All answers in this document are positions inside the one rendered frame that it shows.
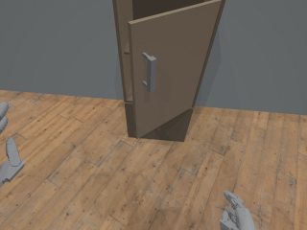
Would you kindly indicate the right robot hand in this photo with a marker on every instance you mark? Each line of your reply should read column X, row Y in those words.
column 241, row 218

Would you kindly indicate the left robot hand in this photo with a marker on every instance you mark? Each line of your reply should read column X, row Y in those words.
column 11, row 167

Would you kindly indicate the handle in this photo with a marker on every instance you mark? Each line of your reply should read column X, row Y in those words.
column 151, row 72

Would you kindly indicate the cupboard door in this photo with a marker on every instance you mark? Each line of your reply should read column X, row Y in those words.
column 179, row 41

